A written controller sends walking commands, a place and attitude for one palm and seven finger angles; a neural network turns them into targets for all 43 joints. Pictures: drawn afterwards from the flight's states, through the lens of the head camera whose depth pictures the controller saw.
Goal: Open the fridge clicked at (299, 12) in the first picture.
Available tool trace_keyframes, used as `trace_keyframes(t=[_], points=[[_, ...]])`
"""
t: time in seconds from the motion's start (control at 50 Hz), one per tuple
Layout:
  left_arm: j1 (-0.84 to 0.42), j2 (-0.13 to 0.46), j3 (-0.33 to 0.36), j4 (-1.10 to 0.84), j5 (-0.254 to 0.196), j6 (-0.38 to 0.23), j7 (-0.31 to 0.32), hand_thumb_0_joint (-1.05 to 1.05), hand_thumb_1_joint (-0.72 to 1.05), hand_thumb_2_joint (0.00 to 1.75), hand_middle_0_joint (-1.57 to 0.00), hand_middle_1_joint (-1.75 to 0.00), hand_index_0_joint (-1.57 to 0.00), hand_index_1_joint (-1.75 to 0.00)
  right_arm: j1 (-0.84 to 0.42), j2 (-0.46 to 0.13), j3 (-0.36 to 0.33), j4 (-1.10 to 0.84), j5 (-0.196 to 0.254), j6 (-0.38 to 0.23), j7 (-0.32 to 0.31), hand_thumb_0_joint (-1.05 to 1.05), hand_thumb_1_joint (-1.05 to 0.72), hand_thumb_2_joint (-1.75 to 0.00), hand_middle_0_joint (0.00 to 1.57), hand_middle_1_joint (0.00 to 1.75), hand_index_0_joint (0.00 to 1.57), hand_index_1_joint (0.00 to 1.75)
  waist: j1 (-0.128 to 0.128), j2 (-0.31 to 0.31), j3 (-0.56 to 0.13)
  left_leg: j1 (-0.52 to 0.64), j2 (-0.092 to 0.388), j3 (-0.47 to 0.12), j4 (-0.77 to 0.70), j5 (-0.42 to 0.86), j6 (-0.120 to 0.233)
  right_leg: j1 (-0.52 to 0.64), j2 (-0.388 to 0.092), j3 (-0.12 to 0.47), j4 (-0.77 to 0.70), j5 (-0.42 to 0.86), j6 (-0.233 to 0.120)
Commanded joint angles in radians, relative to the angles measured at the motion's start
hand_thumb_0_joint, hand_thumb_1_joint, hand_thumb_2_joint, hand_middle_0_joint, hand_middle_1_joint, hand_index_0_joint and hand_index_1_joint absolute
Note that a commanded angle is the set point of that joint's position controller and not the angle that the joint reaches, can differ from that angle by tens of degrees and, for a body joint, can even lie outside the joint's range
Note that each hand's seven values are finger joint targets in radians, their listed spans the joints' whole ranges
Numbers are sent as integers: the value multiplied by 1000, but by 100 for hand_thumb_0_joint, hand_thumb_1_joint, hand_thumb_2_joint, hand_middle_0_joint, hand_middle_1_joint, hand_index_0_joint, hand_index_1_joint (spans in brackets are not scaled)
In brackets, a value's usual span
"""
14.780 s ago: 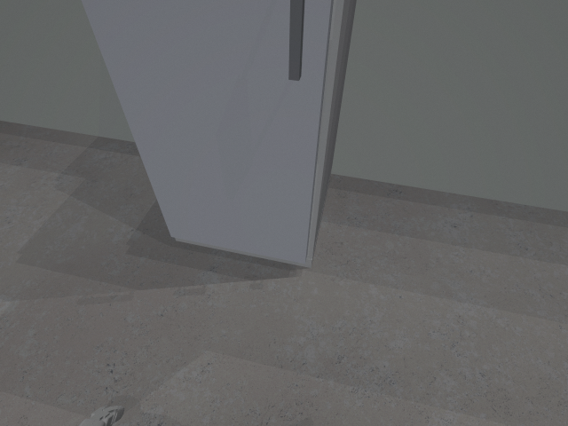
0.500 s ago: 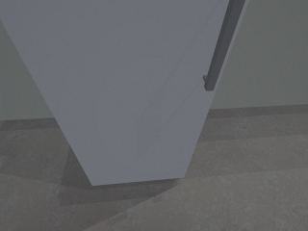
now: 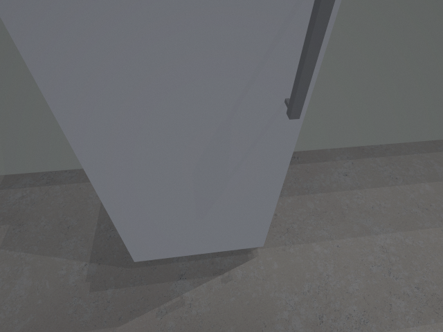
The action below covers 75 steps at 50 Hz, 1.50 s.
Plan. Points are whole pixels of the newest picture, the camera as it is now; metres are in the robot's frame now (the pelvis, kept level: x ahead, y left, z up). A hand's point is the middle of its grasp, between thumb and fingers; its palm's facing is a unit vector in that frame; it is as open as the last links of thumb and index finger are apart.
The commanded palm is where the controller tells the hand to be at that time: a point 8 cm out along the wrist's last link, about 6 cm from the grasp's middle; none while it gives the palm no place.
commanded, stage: come to a stop and stand still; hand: right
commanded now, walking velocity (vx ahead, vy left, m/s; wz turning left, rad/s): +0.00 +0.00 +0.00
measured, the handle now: (304, 53) +0.56 -0.13 +0.24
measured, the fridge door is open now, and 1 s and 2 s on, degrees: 0 0 0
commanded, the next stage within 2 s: look again from close up in 0.60 s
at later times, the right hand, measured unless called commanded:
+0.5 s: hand out of the picture -0.01 -0.20 -0.18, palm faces +0.04 +0.98 -0.19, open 7.3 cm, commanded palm none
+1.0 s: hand out of the picture +0.02 -0.23 -0.17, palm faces +0.05 +0.97 -0.24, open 7.3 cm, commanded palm none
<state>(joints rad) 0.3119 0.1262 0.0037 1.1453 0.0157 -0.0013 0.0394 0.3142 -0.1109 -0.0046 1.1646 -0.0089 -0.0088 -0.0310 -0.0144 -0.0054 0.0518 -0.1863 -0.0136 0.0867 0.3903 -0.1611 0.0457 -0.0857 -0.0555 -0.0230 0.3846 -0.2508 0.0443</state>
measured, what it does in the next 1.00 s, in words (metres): stands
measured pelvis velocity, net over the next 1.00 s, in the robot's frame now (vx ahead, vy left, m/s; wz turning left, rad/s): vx -0.01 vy -0.03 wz -0.01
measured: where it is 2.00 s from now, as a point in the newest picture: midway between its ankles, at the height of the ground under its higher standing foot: outside the picture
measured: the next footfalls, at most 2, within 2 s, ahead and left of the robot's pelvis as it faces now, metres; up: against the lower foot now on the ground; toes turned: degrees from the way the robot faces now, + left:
none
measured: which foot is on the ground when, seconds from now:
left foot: down 0.00-1.00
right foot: down 0.00-1.00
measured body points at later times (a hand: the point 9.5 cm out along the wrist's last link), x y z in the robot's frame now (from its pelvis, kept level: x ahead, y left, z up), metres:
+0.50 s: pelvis -0.01 -0.02 +0.00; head +0.00 -0.02 +0.45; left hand -0.05 +0.19 -0.16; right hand -0.01 -0.25 -0.16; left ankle +0.04 +0.09 -0.74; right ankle -0.03 -0.15 -0.74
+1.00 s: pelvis -0.01 -0.03 -0.01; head -0.04 -0.02 +0.44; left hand +0.05 +0.20 -0.16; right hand +0.02 -0.28 -0.15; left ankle +0.04 +0.09 -0.74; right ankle -0.03 -0.15 -0.74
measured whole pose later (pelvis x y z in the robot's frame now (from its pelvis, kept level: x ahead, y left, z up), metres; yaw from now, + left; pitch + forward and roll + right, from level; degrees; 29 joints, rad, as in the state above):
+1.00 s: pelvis -0.01 -0.03 -0.01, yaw -1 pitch -3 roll -1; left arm 0.26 0.19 -0.01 1.01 0.02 -0.02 0.02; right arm 0.26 -0.19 0.00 1.07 -0.02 -0.01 -0.02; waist -0.01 -0.01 -0.02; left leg -0.25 0.05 0.07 0.50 -0.20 0.00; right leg -0.14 0.01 -0.03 0.49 -0.29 -0.01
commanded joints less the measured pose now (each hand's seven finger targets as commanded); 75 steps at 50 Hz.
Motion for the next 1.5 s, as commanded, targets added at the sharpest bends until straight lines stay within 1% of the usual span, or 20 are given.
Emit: trace_keyframes(t=[0.0, 0.1, 0.32, 0.42, 0.52, 0.66, 0.68, 0.7, 0.72, 0.74, 0.76, 0.78, 0.82, 0.84, 0.88, 0.98, 1.0, 1.06, 1.2, 1.48], points=[[100, 70, 18, -12, -4, -5, 0, 0, 90, 90, -20, -30, -20, -30, 41, -122, -20, -36, 1, -10, -9, 0, -90, -90, 20, 30, 20, 30, 9, 21, 72, -31, 130, -146, -137, -152, -19, -100, -38, 19, -67, -16, -48], [123, 68, 20, -10, -3, -7, -2, 0, 90, 90, -20, -30, -20, -30, 42, -122, -24, -42, 0, -9, -10, 0, -90, -90, 20, 30, 20, 30, 9, 28, 64, -32, 131, -145, -126, -167, -19, -118, -36, 24, -67, -28, -52], [128, 83, 26, -21, -4, -18, -4, 0, 90, 90, -20, -30, -20, -30, 31, -128, -30, -58, -3, -6, -9, 0, -90, -90, 20, 30, 20, 30, -1, -12, 86, -23, 120, -129, -77, -127, -25, -199, -49, 66, -112, -93, -64], [108, 102, 32, -33, -6, -24, -3, 0, 90, 90, -20, -30, -20, -30, 23, -138, -31, -63, -5, -9, -8, 0, -90, -90, 20, 30, 20, 30, -2, -29, 66, -6, 117, -116, -52, -60, -26, -191, -61, 82, -122, -79, -69], [88, 131, 37, -43, -7, -27, -5, 0, 90, 90, -20, -30, -20, -30, 3, -160, -32, -68, -6, -15, -6, 0, -90, -90, 20, 30, 20, 30, 5, 8, 49, -6, 123, -121, -54, -36, -23, -159, -61, 75, -109, -39, -69], [35, 176, 42, -56, -8, -33, -4, 0, 90, 90, -20, -30, -20, -30, -22, -199, -36, -71, -5, -22, -3, 0, -90, -90, 20, 30, 20, 30, 5, -15, 25, 8, 131, -121, -52, 23, -19, -115, -67, 73, -105, 28, -69], [-62, 139, 23, -118, -8, -44, -19, 0, 90, 90, -20, -30, -20, -30, 92, -153, -13, -38, -10, -32, -44, 0, -90, -90, 20, 30, 20, 30, -32, -10, -39, 41, 185, -152, 27, 355, -18, -156, -75, -12, 112, 96, -38], [-40, 117, 14, -151, -12, -41, -21, 0, 90, 90, -20, -30, -20, -30, 61, -216, -13, -45, -9, -50, -33, 0, -90, -90, 20, 30, 20, 30, 15, 13, -79, 76, 231, -152, 46, 550, 4, -155, -16, -4, 110, 78, -29], [42, 100, 17, -140, -6, -42, -17, 0, 90, 90, -20, -30, -20, -30, 34, -222, -23, -70, -8, -51, -25, 0, -90, -90, 20, 30, 20, 30, 38, -2, -167, 114, 241, -165, 87, 529, 17, -115, -4, 20, 65, 31, -36], [51, 116, 20, -136, -6, -42, -14, 0, 90, 90, -20, -30, -20, -30, 24, -214, -21, -84, -6, -46, -21, 0, -90, -90, 20, 30, 20, 30, 35, 12, -200, 111, 212, -140, 93, 451, 18, -101, -16, 26, 59, 98, -40], [46, 135, 20, -133, -7, -39, -13, 0, 90, 90, -20, -30, -20, -30, -3, -206, -17, -92, -5, -40, -16, 0, -90, -90, 20, 30, 20, 30, 38, 28, -186, 88, 185, -117, 87, 320, 11, -98, -30, 41, 51, 142, -46], [29, 149, 22, -138, -6, -36, -12, 0, 90, 90, -20, -30, -20, -30, -22, -197, -16, -100, -4, -33, -12, 0, -90, -90, 20, 30, 20, 30, 34, 18, -134, 49, 165, -107, 73, 199, 3, -112, -42, 54, 34, 152, -53], [1, 170, 21, -154, -2, -36, -12, 0, 90, 90, -20, -30, -20, -30, -39, -199, -14, -112, -8, -23, -7, 0, -90, -90, 20, 30, 20, 30, 23, -13, -35, 1, 139, -94, 61, 66, -6, -166, -55, 76, 6, 153, -63], [-16, 179, 20, -161, -2, -34, -11, 0, 90, 90, -20, -30, -20, -30, -44, -201, -15, -116, -8, -19, -5, 0, -90, -90, 20, 30, 20, 30, 18, -17, 23, -18, 134, -101, 38, -3, -8, -205, -52, 85, -15, 92, -66], [-20, 191, 22, -171, -1, -31, -13, 0, 90, 90, -20, -30, -20, -30, -42, -210, -16, -126, -8, -15, -1, 0, -90, -90, 20, 30, 20, 30, 17, -1, 79, -45, 126, -115, 12, -92, -7, -247, -43, 97, -48, -15, -70], [-16, 204, 23, -177, 2, -32, -17, 0, 90, 90, -20, -30, -20, -30, -40, -223, -23, -150, -8, -14, 2, 0, -90, -90, 20, 30, 20, 30, 16, 20, 75, -50, 131, -126, -13, -137, -11, -244, -27, 98, -65, -74, -72], [-13, 196, 23, -177, 2, -33, -17, 0, 90, 90, -20, -30, -20, -30, -34, -223, -22, -152, -9, -15, 2, 0, -90, -90, 20, 30, 20, 30, 14, 5, 59, -39, 134, -121, -13, -122, -11, -233, -27, 96, -62, -59, -73], [-14, 206, 22, -174, 3, -35, -19, 0, 90, 90, -20, -30, -20, -30, -42, -232, -27, -164, -7, -17, 4, 0, -90, -90, 20, 30, 20, 30, 15, 12, 27, -24, 138, -130, -20, -126, -10, -225, -25, 97, -63, -56, -72], [-8, 204, 20, -148, 2, -37, -21, 0, 90, 90, -20, -30, -20, -30, -42, -237, -28, -160, -5, -21, 5, 0, -90, -90, 20, 30, 20, 30, 13, 14, -3, 8, 148, -120, -28, -88, -7, -204, -31, 92, -60, 0, -70], [15, 191, 11, -88, 0, -28, -22, 0, 90, 90, -20, -30, -20, -30, -32, -232, -22, -119, -2, -16, 7, 0, -90, -90, 20, 30, 20, 30, 10, 2, 23, 7, 156, -128, -60, -151, -9, -220, -25, 80, -70, -41, -61]])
